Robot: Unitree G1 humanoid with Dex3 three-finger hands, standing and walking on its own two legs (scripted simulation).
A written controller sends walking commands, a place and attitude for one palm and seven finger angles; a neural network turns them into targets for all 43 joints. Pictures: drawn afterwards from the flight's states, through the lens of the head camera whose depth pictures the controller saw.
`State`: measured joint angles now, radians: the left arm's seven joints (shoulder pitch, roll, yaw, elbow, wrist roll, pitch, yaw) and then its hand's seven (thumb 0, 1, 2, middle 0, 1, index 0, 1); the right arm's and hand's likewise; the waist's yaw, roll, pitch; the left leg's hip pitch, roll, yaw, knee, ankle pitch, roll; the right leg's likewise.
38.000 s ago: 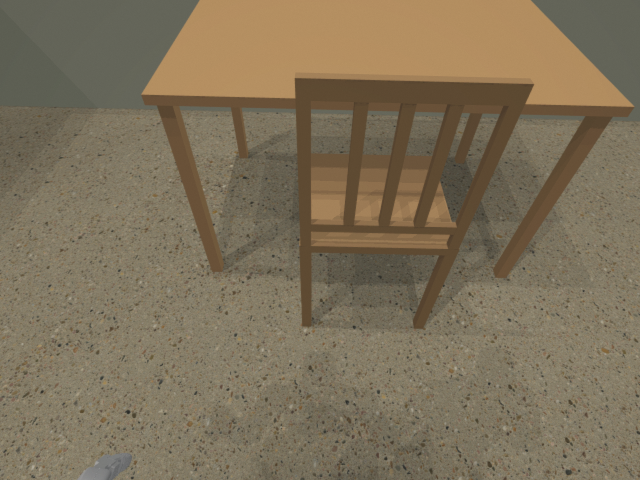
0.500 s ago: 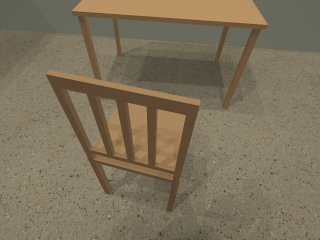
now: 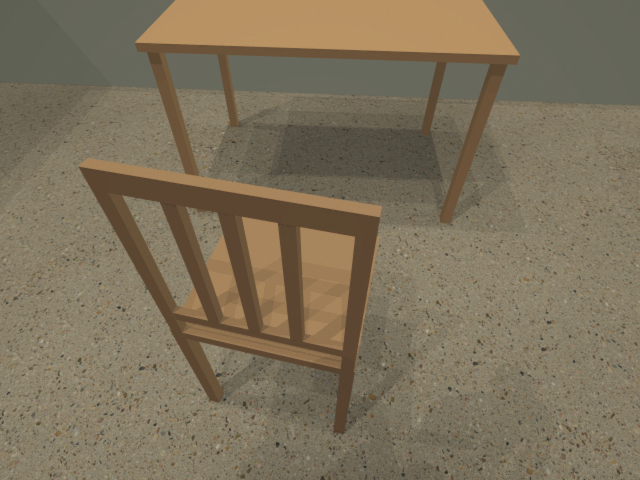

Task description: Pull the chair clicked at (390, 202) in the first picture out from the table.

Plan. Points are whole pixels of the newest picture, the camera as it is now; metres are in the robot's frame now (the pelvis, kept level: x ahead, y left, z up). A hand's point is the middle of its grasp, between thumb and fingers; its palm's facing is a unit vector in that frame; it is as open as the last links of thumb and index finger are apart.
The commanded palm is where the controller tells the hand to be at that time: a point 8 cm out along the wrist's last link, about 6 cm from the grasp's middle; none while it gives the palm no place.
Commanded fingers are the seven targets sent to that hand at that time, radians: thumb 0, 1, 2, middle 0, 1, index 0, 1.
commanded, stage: let the arm hang, fingers relaxed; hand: left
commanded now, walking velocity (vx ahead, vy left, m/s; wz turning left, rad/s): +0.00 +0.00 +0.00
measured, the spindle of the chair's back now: (244, 279) +0.44 +0.16 -0.07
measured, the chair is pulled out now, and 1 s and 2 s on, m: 0.65 0.65 0.65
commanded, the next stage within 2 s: look to check the result in 0.14 s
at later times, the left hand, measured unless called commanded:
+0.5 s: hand out of the picture +0.00 +0.17 -0.17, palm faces +0.03 -0.98 -0.18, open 7.4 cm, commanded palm none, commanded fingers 0.00 0.90 0.90 -0.20 -0.30 -0.20 -0.30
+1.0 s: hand out of the picture +0.00 +0.17 -0.17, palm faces +0.03 -0.98 -0.19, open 7.4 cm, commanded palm none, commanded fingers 0.00 0.90 0.90 -0.20 -0.30 -0.20 -0.30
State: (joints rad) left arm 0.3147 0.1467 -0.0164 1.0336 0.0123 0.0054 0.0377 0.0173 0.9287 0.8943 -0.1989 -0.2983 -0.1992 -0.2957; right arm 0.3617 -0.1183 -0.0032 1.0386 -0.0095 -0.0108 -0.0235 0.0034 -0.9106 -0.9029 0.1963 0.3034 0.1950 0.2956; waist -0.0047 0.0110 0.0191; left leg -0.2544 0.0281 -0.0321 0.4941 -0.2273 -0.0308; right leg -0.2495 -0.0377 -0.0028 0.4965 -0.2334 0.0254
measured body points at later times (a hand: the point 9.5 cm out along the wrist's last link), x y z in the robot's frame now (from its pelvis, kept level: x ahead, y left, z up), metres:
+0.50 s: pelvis +0.00 +0.00 +0.00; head +0.02 +0.00 +0.45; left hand +0.00 +0.22 -0.16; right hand -0.02 -0.21 -0.16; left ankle +0.02 +0.14 -0.74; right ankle +0.02 -0.14 -0.74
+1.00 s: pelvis +0.01 +0.00 +0.00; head +0.03 +0.00 +0.45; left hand +0.00 +0.22 -0.16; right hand -0.01 -0.21 -0.16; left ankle +0.02 +0.14 -0.74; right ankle +0.02 -0.14 -0.74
